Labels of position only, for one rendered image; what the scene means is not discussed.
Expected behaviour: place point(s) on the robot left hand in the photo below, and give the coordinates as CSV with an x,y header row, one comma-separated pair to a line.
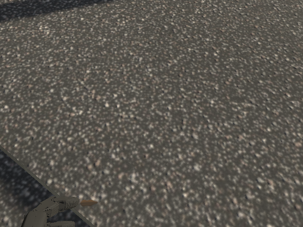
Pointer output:
x,y
49,208

